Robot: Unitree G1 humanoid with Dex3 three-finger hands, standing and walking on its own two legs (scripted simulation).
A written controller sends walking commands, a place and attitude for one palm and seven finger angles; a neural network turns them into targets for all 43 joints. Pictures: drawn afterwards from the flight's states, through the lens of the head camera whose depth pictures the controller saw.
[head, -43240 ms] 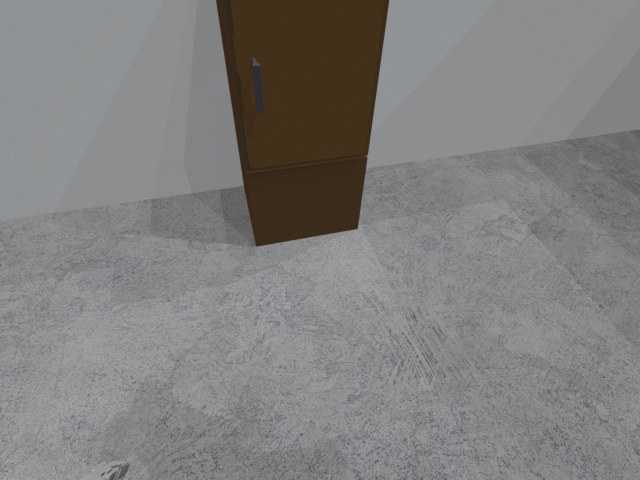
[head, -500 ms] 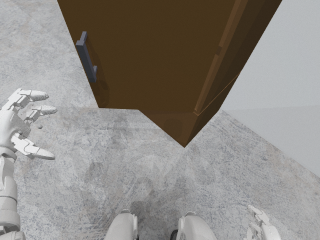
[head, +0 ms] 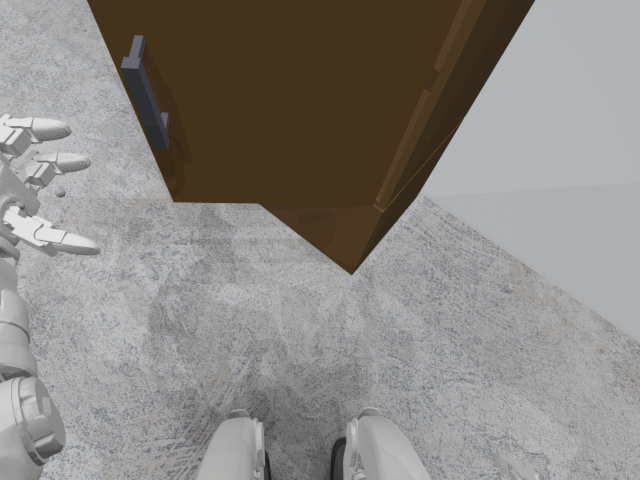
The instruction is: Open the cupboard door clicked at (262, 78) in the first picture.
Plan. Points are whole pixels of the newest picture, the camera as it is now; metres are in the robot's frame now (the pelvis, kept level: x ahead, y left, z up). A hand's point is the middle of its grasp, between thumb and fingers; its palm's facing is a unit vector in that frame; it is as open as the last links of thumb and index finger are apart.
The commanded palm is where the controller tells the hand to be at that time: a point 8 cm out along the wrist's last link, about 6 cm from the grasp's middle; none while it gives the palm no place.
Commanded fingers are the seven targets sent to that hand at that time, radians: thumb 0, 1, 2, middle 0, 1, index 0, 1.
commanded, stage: move the hooked fingers beside the handle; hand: left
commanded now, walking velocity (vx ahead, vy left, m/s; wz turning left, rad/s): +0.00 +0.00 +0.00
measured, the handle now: (150, 97) +0.58 +0.23 +0.05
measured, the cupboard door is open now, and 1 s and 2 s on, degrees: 41 41 41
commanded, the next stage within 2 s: slide the fingers in behind the handle in 1.50 s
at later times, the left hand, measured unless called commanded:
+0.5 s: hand (85, 144) +0.49 +0.28 +0.06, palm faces +0.03 -1.00 -0.02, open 13.9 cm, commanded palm +0.49 +0.31 +0.05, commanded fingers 0.00 -0.50 0.30 -0.30 -1.20 -0.30 -1.20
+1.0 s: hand (99, 125) +0.53 +0.28 +0.05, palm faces +0.05 -1.00 -0.03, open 13.9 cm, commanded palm +0.52 +0.30 +0.05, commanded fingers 0.00 -0.50 0.30 -0.30 -1.20 -0.30 -1.20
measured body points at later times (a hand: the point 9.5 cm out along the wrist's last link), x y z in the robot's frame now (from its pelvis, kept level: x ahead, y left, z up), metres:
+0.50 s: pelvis -0.01 +0.01 -0.01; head +0.15 +0.05 +0.41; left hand +0.49 +0.34 +0.06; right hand +0.01 -0.27 -0.11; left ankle +0.02 +0.08 -0.65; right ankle +0.03 -0.13 -0.65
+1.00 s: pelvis +0.00 +0.00 -0.02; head +0.19 +0.04 +0.39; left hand +0.52 +0.33 +0.05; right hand -0.02 -0.27 -0.11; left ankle +0.02 +0.08 -0.65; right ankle +0.03 -0.13 -0.65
